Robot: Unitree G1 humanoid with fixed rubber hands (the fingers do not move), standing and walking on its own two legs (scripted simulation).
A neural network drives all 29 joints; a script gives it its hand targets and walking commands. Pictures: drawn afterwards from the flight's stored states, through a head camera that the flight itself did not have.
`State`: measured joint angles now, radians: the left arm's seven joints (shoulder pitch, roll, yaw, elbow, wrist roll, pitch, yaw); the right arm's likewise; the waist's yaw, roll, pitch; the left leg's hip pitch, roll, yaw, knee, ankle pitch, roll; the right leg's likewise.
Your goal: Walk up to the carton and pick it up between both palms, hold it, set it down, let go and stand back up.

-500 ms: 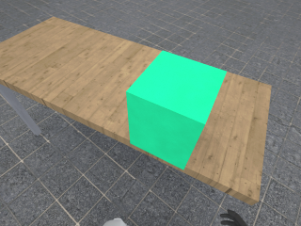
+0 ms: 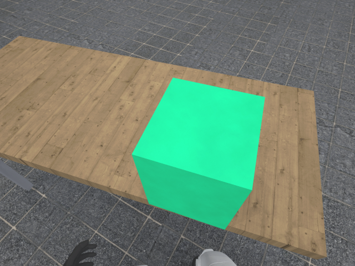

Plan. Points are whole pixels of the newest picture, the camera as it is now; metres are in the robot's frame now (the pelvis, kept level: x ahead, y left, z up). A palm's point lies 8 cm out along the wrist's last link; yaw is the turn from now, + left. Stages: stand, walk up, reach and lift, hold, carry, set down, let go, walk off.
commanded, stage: walk up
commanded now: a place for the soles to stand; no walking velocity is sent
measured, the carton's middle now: (199, 156) +0.35 -0.06 +0.03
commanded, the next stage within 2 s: none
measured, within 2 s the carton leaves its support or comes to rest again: neither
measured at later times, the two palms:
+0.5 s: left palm out of the picture +0.07 +0.28 -0.10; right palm out of the picture +0.06 -0.26 -0.09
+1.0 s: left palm out of the picture +0.09 +0.28 -0.08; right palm out of the picture +0.04 -0.27 -0.09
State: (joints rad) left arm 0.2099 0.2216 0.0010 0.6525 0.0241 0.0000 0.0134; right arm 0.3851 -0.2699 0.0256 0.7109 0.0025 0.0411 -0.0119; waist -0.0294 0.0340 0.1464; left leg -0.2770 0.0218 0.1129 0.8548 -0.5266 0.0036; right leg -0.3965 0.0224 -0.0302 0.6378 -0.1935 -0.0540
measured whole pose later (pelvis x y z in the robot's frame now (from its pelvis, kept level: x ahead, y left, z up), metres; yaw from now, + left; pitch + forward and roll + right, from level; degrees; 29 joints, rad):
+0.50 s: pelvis -0.01 +0.01 +0.01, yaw -2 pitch -1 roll +0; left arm 0.29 0.28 0.02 0.75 0.01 0.03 -0.03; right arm 0.34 -0.29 -0.01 0.65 -0.01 0.01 0.00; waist 0.01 0.00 0.07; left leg -0.26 0.07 0.03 0.60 -0.33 -0.04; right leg -0.32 0.01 0.02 0.58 -0.25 0.00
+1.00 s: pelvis -0.03 +0.03 +0.02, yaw -9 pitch +0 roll +2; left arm 0.30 0.27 0.02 0.66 0.03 -0.01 0.02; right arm 0.23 -0.35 -0.03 0.65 -0.03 0.07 0.00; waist 0.03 0.01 0.15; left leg -0.41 -0.01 0.00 0.98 -0.52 -0.01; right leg -0.36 0.02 0.16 0.55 -0.19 0.00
